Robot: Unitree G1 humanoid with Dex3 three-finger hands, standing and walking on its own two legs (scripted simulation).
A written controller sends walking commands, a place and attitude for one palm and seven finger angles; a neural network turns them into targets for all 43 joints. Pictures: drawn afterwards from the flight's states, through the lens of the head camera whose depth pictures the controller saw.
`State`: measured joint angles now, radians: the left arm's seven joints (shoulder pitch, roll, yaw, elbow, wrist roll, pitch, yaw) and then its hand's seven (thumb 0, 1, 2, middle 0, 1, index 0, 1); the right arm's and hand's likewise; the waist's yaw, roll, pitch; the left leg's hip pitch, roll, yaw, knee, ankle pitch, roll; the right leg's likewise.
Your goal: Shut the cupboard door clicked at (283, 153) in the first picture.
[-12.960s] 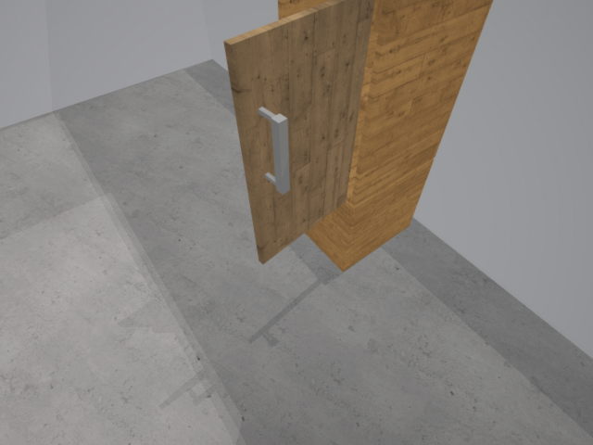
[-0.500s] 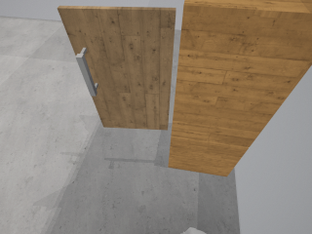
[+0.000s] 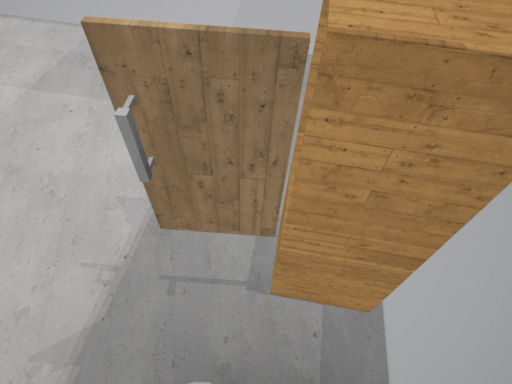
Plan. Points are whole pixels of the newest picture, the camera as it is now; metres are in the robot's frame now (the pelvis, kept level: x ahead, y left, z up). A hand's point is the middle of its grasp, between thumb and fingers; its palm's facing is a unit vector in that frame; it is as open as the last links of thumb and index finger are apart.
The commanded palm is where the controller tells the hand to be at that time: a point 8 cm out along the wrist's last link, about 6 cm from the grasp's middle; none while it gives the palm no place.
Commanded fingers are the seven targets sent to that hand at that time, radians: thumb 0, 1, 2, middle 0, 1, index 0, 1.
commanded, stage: come to a stop and stand still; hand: left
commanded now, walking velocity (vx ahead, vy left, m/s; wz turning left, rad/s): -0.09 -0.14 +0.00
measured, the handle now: (138, 141) +0.52 +0.27 +0.04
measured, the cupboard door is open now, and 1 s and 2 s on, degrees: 97 97 97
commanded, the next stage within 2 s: look again from close up in 0.66 s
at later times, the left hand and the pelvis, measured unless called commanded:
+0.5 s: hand out of the picture +0.02 +0.14 -0.16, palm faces +0.00 -0.97 -0.23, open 7.4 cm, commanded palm none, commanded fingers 0.00 0.90 0.90 -0.20 -0.30 -0.20 -0.30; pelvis -0.04 -0.04 +0.00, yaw -1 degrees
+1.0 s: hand out of the picture +0.00 +0.17 -0.16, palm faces -0.04 -0.97 -0.24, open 7.4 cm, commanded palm none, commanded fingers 0.00 0.90 0.90 -0.20 -0.30 -0.20 -0.30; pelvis -0.03 -0.04 +0.01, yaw -1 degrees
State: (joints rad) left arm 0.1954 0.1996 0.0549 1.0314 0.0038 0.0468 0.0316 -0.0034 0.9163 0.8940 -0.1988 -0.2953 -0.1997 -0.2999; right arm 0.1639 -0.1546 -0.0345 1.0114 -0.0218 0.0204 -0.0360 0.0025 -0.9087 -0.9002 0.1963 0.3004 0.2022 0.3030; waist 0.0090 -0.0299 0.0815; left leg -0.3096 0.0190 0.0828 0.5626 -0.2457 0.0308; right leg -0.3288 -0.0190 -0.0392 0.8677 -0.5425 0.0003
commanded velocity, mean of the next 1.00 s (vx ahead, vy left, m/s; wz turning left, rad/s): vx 0.00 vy -0.01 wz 0.00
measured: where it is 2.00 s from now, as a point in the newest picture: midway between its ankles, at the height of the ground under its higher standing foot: outside the picture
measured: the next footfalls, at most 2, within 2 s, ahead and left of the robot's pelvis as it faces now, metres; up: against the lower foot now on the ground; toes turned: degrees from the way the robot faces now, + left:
right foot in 0.22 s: -0.01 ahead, -0.14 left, +0.00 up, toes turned -3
